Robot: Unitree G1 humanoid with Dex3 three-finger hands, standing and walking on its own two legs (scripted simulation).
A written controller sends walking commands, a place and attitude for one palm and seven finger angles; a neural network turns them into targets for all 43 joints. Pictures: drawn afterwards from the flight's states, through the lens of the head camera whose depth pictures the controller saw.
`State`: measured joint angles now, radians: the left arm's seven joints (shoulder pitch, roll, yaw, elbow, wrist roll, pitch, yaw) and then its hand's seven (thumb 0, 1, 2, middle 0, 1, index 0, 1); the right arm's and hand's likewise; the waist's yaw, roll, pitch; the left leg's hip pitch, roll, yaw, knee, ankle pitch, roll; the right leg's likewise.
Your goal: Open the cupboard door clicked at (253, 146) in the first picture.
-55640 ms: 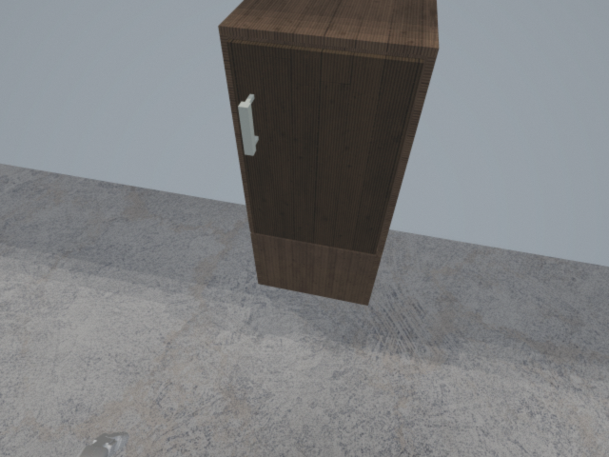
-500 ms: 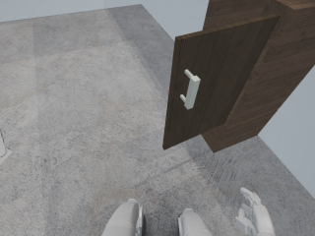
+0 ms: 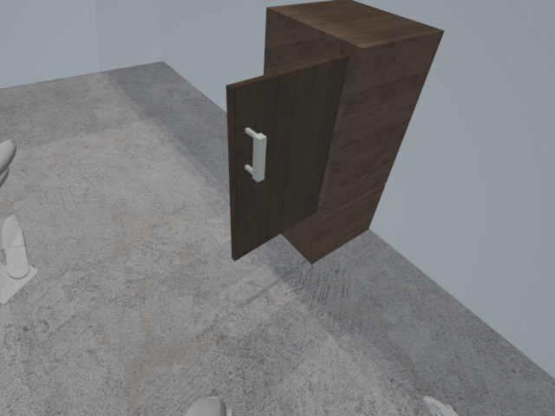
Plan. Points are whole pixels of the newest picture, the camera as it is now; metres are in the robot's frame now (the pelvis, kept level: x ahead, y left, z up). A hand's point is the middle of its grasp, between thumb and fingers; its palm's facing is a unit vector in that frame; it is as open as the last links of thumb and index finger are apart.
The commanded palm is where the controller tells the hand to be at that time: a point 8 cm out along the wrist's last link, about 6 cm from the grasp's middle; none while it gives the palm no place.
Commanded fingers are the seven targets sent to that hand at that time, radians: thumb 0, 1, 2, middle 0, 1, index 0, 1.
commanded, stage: stop stepping back and stand still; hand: left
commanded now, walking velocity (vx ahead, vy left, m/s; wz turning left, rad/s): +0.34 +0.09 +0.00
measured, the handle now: (253, 154) +0.70 +0.11 +0.00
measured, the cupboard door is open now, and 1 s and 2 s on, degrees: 94 94 94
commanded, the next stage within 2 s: let the arm hang, fingers relaxed in 0.30 s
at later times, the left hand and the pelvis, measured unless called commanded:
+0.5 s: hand (93, 324) +0.20 +0.24 +0.09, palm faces +0.27 -0.77 -0.58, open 7.4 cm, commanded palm none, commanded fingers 0.00 0.90 0.90 -0.20 -0.30 -0.20 -0.30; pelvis -0.01 -0.02 -0.01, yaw +1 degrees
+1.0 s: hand out of the picture -0.04 +0.15 -0.16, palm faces +0.07 -0.98 -0.19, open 7.3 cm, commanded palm none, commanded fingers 0.00 0.90 0.90 -0.20 -0.30 -0.20 -0.30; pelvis -0.02 -0.02 +0.01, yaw +1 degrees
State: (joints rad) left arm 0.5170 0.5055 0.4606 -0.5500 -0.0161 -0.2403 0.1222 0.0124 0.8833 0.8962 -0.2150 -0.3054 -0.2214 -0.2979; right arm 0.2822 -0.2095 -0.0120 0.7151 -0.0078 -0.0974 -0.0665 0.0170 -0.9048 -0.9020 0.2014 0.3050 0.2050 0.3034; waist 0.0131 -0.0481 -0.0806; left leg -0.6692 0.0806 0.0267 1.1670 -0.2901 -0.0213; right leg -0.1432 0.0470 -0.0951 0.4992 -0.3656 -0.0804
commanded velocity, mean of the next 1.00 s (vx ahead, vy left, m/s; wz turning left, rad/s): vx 0.03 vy -0.01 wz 0.00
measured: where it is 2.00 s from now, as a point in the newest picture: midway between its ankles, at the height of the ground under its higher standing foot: outside the picture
